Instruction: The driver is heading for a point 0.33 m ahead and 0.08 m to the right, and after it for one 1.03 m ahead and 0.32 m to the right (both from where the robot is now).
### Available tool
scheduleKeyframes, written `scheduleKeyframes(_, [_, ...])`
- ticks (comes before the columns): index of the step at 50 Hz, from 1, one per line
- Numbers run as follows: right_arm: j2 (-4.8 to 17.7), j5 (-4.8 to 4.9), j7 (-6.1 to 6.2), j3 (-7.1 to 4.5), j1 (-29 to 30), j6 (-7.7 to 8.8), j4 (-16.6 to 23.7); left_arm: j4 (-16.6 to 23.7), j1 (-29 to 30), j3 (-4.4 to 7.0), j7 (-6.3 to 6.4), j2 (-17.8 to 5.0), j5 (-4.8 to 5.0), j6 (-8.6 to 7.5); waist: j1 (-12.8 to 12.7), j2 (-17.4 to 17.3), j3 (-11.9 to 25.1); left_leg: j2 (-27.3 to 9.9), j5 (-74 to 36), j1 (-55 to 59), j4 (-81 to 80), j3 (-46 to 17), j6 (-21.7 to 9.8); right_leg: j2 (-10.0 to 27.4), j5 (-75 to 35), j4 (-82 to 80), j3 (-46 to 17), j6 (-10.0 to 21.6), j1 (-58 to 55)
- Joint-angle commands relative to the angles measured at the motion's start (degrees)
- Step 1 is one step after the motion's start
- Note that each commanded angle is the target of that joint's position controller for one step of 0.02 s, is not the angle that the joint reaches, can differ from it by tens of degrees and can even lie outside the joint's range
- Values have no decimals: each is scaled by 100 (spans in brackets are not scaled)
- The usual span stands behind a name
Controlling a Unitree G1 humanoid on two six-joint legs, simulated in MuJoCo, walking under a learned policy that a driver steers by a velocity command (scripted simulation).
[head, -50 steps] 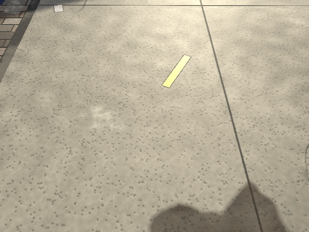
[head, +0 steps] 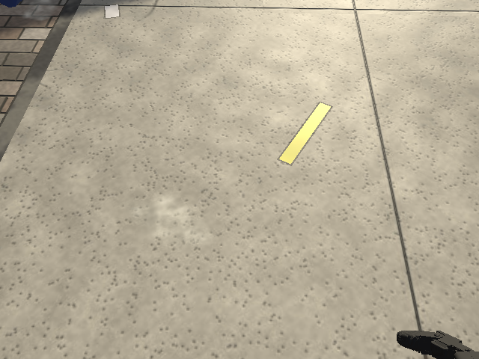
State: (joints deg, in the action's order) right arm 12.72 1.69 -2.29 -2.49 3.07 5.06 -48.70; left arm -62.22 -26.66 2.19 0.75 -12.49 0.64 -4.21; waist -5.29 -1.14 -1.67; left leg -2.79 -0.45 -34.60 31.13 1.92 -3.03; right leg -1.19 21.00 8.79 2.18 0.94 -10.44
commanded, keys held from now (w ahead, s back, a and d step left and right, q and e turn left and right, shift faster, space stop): w+e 0.88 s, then w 0.12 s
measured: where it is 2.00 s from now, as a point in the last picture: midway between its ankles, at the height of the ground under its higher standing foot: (375, 207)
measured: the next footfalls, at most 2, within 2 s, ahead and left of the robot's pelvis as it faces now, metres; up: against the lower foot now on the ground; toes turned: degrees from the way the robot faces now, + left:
left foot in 0.06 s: +0.23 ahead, +0.12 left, +0.00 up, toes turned +2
right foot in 0.62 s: +0.49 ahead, -0.16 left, +0.00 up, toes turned -21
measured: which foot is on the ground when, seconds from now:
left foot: up 0.00-0.04, down 0.06-0.64, up 0.66-1.00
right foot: down 0.00-0.06, up 0.08-0.60, down 0.62-1.00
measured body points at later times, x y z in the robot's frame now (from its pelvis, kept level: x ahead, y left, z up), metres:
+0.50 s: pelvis +0.28 +0.02 +0.01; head +0.30 +0.00 +0.46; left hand +0.49 +0.23 -0.10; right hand +0.23 -0.25 -0.14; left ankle +0.19 +0.12 -0.73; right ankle +0.43 -0.17 -0.68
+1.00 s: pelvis +0.56 -0.09 +0.02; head +0.58 -0.13 +0.46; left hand +0.74 +0.14 -0.09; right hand +0.64 -0.41 -0.08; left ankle +0.80 -0.03 -0.68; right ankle +0.46 -0.14 -0.73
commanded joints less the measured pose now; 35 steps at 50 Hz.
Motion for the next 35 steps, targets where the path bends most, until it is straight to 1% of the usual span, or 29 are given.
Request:
scheduleKeyframes(1, [841, -1, -17, -263, -277, 107, 274, 218, 55, 230, 29, -1058, -5, 38, 764, 802, 45, 352, 417, 1161, -56, 181, -294, 1577, -5372, 1094, -425, 698, 402])
scheduleKeyframes(2, [1083, 15, 33, -406, -1314, 96, -20, 272, 159, 194, 20, -985, -33, 80, 1284, 789, 633, 445, 402, 2520, -109, 204, -451, 1310, -5707, 2266, -299, 539, 826])
scheduleKeyframes(3, [1496, -74, 110, -519, -2435, 84, -241, 437, 163, 99, 1, -783, -117, 82, 1624, 289, 1496, -647, 679, 4496, 84, -1026, -788, 975, -3976, 4084, -199, 376, 2274])
scheduleKeyframes(4, [1811, -152, 70, -546, -2791, 81, -390, 450, -714, -152, -67, 199, -33, -32, 1072, -1361, 2601, -2178, 2067, 6265, -779, -3991, -1723, -162, 770, 6173, -386, 58, 4305])
scheduleKeyframes(5, [1218, -127, 71, -392, -2672, 95, -375, 416, -202, 16, -81, -494, 160, -172, 1314, -880, 2292, -2034, 2743, 5791, -1465, -4448, -1494, 11, 1110, 6877, -1148, 161, 4821])
scheduleKeyframes(6, [989, -107, 96, -312, -2071, 132, -310, 670, 427, 130, -63, -837, 295, -231, 1176, -743, 1239, -1886, 2540, 4875, -1598, -3446, -1151, 300, 647, 7008, -972, 247, 5226])
scheduleKeyframes(7, [801, -122, 98, -245, -1548, 172, -221, 740, 707, 146, -6, -842, 266, -237, 962, -262, 771, -1710, 1934, 3901, -1768, -2664, -977, 629, 59, 6771, -854, 269, 4988])
scheduleKeyframes(8, [608, -172, 74, -197, -1257, 215, -228, 734, 781, 201, 41, -777, 176, -186, 770, -143, 460, -1497, 1408, 3138, -1949, -2013, -835, 810, -282, 6461, -821, 271, 4674])
scheduleKeyframes(9, [481, -243, 59, -159, -1122, 244, -273, 685, 556, 220, 45, -626, 151, -90, 541, -307, 389, -1308, 1170, 2682, -2111, -1492, -725, 967, -493, 6263, -887, 287, 4261])
scheduleKeyframes(10, [417, -258, 49, -156, -1113, 248, -332, 659, 431, 222, 37, -465, 163, 1, 449, -380, 319, -1213, 1092, 2430, -2251, -1191, -704, 1009, -532, 6130, -876, 301, 4076])
scheduleKeyframes(11, [435, -245, 62, -165, -1161, 259, -391, 670, 401, 228, 40, -370, 178, 82, 398, -365, 213, -1177, 972, 2248, -2371, -917, -729, 1041, -536, 6023, -851, 299, 4066])
scheduleKeyframes(12, [518, -241, 86, -183, -1193, 272, -438, 744, 516, 243, 50, -357, 175, 148, 362, -344, 72, -1179, 862, 2126, -2483, -703, -751, 1064, -653, 5913, -848, 278, 4215])
scheduleKeyframes(14, [691, -268, 165, -224, -1293, 277, -492, 941, 899, 285, 59, -445, 127, 214, 372, -234, -115, -1204, 683, 2165, -2611, -401, -793, 1083, -1142, 5584, -928, 202, 4707])
scheduleKeyframes(17, [805, -296, 279, -242, -1506, 240, -532, 1134, 1354, 311, -25, -474, 80, 161, 462, -120, -201, -1145, 281, 2508, -2621, 60, -730, 992, -2045, 4744, -948, 114, 5155])
scheduleKeyframes(19, [879, -280, 332, -243, -1588, 211, -512, 1267, 1723, 279, -112, -428, 65, 117, 563, -67, -248, -1057, 51, 2641, -2614, 426, -630, 930, -2516, 4065, -675, 98, 5088])
scheduleKeyframes(20, [919, -260, 355, -248, -1695, 193, -520, 1360, 1972, 247, -155, -383, 50, 107, 660, -21, -301, -1067, -14, 2737, -2625, 557, -605, 906, -2637, 3794, -499, 99, 5074])
scheduleKeyframes(23, [1014, -203, 383, -274, -2146, 89, -613, 1673, 2610, 162, -277, -278, 42, 96, 920, 78, -472, -1230, -345, 3431, -2427, 792, -583, 842, -2544, 3202, -214, 171, 5341])
scheduleKeyframes(25, [1082, -159, 379, -304, -2316, -14, -636, 1888, 2874, 138, -363, -281, 57, 98, 984, 41, -516, -1369, -794, 3936, -2138, 906, -563, 757, -2133, 2969, -21, 251, 5489])
scheduleKeyframes(26, [1131, -137, 378, -322, -2308, -63, -617, 1984, 2920, 144, -407, -315, 69, 101, 942, -18, -490, -1420, -1260, 4095, -1937, 979, -528, 676, -1854, 2878, 97, 318, 5403])
scheduleKeyframes(27, [1208, -120, 387, -343, -2216, -103, -564, 2056, 2863, 176, -443, -395, 78, 107, 828, -128, -378, -1440, -2166, 4174, -1645, 1077, -467, 521, -1568, 2812, 262, 412, 5108])
scheduleKeyframes(28, [1306, -102, 407, -372, -2133, -141, -507, 2091, 2694, 231, -463, -517, 84, 121, 675, -289, -165, -1448, -3261, 4240, -1230, 1153, -403, 306, -1271, 2834, 451, 519, 4688])
scheduleKeyframes(29, [1391, -92, 428, -395, -2046, -189, -452, 2052, 2271, 323, -470, -693, 103, 133, 398, -435, 126, -1428, -4188, 4222, -550, 1214, -337, 63, -988, 2867, 596, 652, 4076])
scheduleKeyframes(30, [1439, -73, 439, -400, -1927, -230, -398, 1906, 1508, 475, -448, -973, 127, 135, -44, -459, 542, -1307, -4458, 3955, 494, 1291, -210, -182, -1102, 2594, 636, 842, 3020])
scheduleKeyframes(31, [1398, -84, 446, -370, -1871, -210, -310, 1671, 534, 698, -341, -1410, 122, 162, -517, -182, 1048, -1078, -3369, 2892, 2025, 1320, 52, -96, -1372, 2215, 103, 1114, 1320])
scheduleKeyframes(32, [571, -288, 364, -143, -2269, -71, -27, 1592, 283, 837, -232, -2065, 123, 193, -27, 1305, 1483, -113, 1585, 337, 4172, 1135, 418, 1398, -976, 2024, -2733, 1964, -673])
scheduleKeyframes(33, [634, -98, 272, -84, -2046, 229, 175, 1781, 205, 732, -252, -1929, 28, 113, -31, 1150, 2374, 581, 3476, -739, 5245, -346, 420, 2176, -485, 954, -5198, 2630, -1480])
scheduleKeyframes(34, [962, 115, 203, -179, -1341, 403, 362, 1748, 284, 606, -262, -1484, -34, 55, -239, 716, 1795, 225, 3005, -1356, 5235, -746, 241, 1975, -853, 773, -4411, 2224, -1270])
scheduleKeyframes(35, [932, 117, 200, -154, -1211, 477, 397, 1788, 619, 541, -253, -1222, 9, 1, -35, 431, 1204, -49, 2499, -1331, 4749, -721, 122, 1715, -1318, 832, -3500, 1981, -462])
